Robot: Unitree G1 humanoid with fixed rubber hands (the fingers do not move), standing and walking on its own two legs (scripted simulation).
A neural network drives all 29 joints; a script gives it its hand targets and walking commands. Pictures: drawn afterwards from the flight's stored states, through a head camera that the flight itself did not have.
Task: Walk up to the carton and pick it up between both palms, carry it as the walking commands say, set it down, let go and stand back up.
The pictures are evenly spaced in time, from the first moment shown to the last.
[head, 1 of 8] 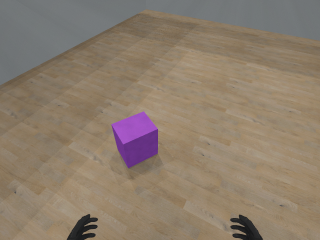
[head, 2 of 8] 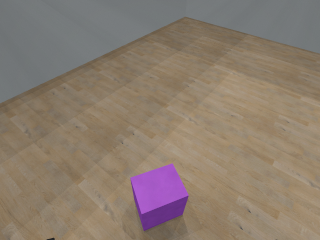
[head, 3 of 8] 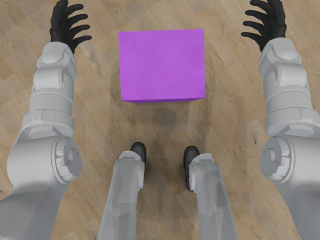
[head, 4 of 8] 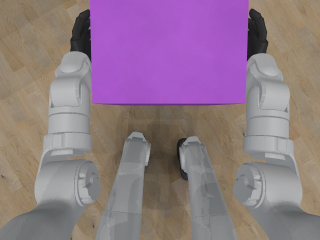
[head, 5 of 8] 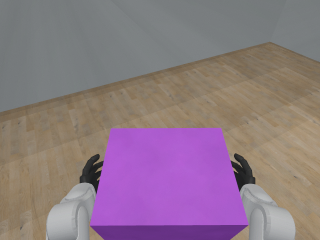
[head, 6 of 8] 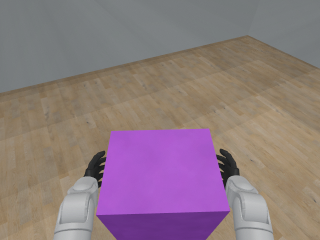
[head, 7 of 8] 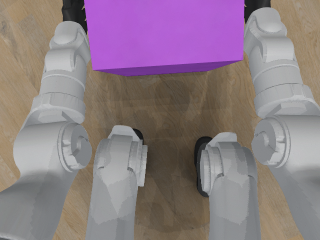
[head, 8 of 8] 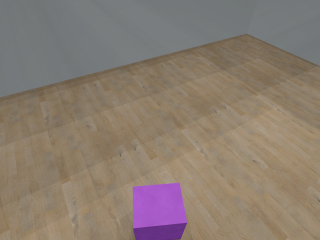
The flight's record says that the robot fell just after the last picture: no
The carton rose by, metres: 0.66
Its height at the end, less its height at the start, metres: +0.00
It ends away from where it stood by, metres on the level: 0.21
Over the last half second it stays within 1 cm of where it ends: yes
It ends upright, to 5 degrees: yes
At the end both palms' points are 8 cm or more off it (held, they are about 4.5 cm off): yes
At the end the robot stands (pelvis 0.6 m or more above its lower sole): yes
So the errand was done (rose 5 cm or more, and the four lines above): yes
